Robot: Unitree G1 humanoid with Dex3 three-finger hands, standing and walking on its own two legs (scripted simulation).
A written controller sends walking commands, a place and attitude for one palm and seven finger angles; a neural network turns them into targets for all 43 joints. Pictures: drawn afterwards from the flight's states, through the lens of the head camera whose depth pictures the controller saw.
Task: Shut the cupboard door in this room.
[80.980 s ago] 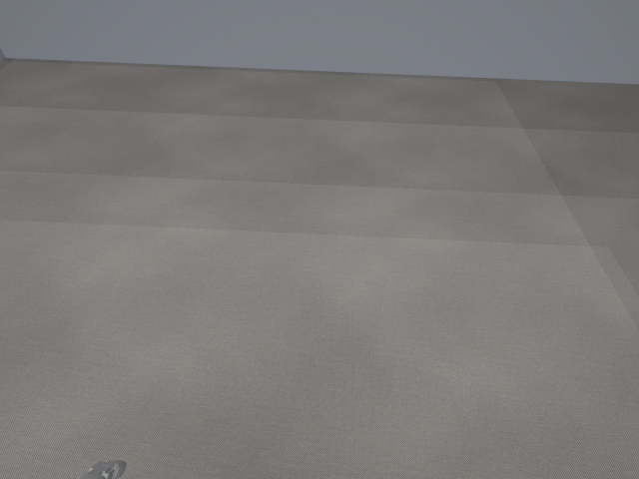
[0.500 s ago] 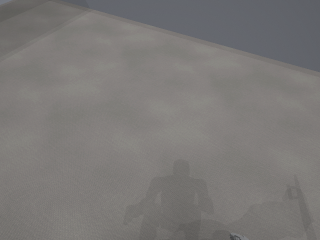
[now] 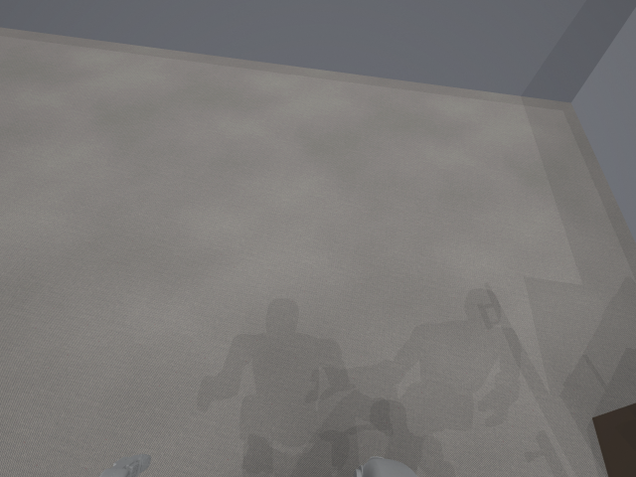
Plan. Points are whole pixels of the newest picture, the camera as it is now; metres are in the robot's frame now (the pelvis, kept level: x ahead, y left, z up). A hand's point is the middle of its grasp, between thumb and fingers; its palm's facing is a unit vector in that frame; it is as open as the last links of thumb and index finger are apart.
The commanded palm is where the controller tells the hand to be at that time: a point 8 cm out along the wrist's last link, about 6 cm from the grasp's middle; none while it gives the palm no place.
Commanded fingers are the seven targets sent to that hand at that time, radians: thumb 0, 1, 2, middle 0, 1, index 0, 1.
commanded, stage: turn to face it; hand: left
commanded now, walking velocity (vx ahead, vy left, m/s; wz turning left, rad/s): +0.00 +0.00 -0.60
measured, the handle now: out of the picture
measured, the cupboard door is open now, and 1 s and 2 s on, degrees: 20 20 20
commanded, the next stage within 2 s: none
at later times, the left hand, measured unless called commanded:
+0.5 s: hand (209, 456) +0.16 +0.16 -0.17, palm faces -0.27 -0.94 -0.21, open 7.4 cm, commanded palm none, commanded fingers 0.00 0.90 0.90 -0.20 -0.30 -0.20 -0.30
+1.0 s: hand (259, 403) +0.23 +0.10 -0.15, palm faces -0.54 -0.79 -0.28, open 7.4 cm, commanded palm none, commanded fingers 0.00 0.90 0.90 -0.20 -0.30 -0.20 -0.30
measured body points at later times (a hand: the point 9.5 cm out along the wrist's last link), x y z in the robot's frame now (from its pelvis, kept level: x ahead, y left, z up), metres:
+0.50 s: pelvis +0.02 +0.00 -0.01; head +0.07 -0.01 +0.44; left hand +0.18 +0.21 -0.15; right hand +0.05 -0.28 -0.14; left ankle +0.07 +0.12 -0.73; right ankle +0.01 -0.13 -0.74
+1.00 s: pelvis +0.02 -0.01 -0.01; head +0.04 -0.05 +0.44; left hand +0.26 +0.14 -0.13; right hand -0.09 -0.27 -0.16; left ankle +0.07 +0.11 -0.68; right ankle -0.04 -0.11 -0.74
